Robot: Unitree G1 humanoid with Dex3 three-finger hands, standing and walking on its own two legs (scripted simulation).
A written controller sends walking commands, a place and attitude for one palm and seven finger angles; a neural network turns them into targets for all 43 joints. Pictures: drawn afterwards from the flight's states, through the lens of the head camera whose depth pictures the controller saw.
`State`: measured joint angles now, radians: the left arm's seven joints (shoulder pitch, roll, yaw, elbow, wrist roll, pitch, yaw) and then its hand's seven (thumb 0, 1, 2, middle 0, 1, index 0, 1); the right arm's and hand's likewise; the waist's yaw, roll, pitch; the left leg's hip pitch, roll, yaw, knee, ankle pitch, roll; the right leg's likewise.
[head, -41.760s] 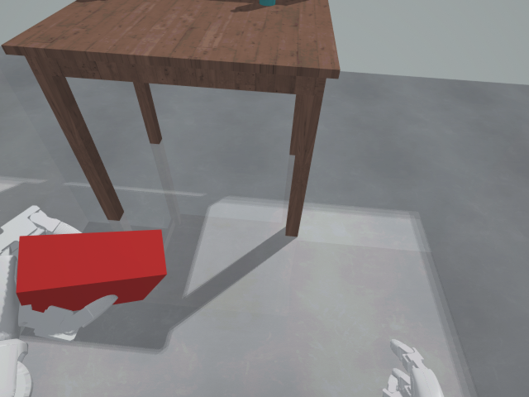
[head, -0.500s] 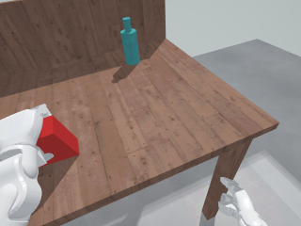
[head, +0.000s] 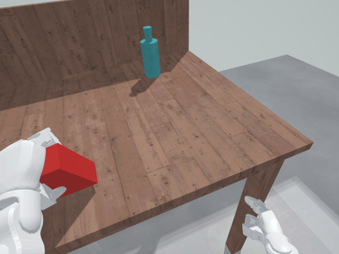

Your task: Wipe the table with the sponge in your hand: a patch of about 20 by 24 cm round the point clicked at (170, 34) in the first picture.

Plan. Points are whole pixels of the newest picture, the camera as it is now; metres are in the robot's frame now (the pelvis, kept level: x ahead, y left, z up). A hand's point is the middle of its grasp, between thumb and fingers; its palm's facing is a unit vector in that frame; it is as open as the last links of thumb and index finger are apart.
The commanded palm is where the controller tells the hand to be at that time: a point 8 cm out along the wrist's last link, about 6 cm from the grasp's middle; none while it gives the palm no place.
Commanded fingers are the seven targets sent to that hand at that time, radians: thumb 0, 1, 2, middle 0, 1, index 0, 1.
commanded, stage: wipe back along the first lane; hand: left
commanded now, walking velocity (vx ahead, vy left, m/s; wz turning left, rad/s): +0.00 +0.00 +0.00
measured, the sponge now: (58, 178) +0.21 +0.28 +0.12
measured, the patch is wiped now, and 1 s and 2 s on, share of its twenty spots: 0.95 0.95 0.95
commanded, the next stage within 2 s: lift the sponge slowly off the table in 0.08 s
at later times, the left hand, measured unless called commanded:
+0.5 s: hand (42, 176) +0.18 +0.27 +0.18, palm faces +0.40 -0.21 -0.89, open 9.6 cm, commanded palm +0.13 +0.25 +0.21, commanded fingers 0.00 0.10 1.30 -1.20 -1.60 -1.20 -1.60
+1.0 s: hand (45, 177) +0.17 +0.25 +0.19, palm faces +0.35 -0.21 -0.91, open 9.6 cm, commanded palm +0.13 +0.24 +0.24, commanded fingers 0.00 0.10 1.30 -1.20 -1.60 -1.20 -1.60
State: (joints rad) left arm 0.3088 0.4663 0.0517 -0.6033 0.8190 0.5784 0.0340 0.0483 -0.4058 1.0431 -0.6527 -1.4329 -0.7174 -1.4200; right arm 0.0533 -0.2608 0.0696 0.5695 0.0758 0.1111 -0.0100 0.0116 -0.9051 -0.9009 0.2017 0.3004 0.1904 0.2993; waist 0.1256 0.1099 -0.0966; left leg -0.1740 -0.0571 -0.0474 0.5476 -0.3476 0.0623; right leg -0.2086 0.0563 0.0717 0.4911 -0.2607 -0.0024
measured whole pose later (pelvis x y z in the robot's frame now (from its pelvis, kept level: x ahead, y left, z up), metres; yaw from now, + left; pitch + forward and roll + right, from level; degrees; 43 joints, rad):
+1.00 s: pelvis -0.02 -0.03 +0.00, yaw +0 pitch -5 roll -1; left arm 0.21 0.53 0.03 -0.58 0.73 0.64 -0.05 0.00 -0.43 1.05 -0.70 -1.39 -0.77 -1.38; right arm 0.03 -0.26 0.09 0.59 0.07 0.07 -0.06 0.01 -0.90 -0.90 0.20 0.30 0.20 0.30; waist 0.15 0.11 -0.06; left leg -0.12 -0.04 -0.06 0.51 -0.31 0.03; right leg -0.17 0.07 0.06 0.49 -0.23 -0.04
